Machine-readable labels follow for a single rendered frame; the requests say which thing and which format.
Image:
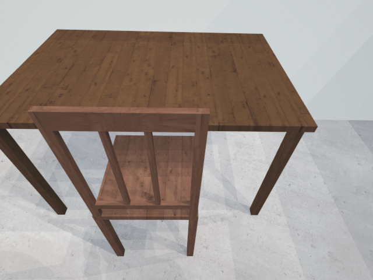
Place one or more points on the chair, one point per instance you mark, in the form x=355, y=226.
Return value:
x=148, y=177

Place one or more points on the table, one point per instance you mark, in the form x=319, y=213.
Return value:
x=235, y=75

